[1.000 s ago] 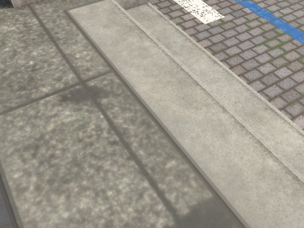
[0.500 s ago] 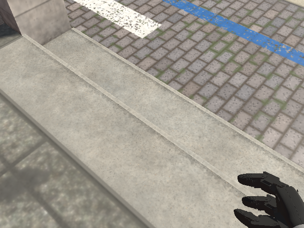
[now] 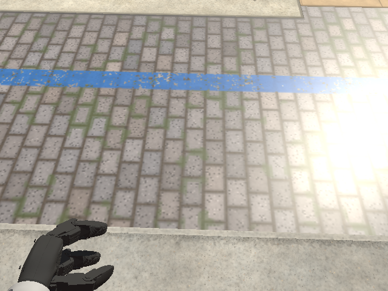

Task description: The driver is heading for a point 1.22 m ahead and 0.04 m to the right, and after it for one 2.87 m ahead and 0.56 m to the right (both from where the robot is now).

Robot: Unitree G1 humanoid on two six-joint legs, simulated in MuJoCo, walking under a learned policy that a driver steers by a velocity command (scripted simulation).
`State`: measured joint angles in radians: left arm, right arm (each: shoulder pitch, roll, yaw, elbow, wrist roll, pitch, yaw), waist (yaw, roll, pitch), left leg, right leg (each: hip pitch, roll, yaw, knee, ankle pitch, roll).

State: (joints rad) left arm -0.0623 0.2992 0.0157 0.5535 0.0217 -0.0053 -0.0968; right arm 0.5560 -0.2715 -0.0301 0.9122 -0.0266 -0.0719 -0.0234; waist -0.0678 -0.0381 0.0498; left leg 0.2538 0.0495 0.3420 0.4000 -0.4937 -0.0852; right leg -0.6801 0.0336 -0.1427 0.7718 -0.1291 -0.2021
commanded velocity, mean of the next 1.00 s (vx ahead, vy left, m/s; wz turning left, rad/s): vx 1.00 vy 0.00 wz -0.16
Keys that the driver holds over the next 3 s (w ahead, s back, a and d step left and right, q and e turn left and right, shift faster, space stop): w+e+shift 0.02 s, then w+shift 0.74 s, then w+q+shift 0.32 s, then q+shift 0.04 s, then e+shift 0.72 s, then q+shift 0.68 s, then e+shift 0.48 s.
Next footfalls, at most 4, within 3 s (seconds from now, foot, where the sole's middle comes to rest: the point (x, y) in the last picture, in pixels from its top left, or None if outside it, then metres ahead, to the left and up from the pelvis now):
0.02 right None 0.20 -0.02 -0.74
0.52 left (168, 256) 0.63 0.08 -0.89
0.96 right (229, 190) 1.00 -0.21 -1.05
1.26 left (186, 135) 1.36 -0.03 -1.05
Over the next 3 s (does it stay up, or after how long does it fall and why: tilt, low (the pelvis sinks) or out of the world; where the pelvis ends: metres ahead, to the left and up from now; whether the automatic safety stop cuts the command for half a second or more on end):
stays up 1.41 -0.16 -0.28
